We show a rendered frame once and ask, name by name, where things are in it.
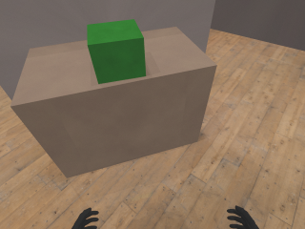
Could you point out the carton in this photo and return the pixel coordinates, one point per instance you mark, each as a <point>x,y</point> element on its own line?
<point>117,50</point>

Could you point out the left robot hand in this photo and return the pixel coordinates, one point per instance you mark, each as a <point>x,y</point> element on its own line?
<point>83,220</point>

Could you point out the right robot hand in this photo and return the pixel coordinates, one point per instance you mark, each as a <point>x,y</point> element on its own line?
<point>246,219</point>

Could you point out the pedestal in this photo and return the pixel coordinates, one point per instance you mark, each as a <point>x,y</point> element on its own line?
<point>85,126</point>

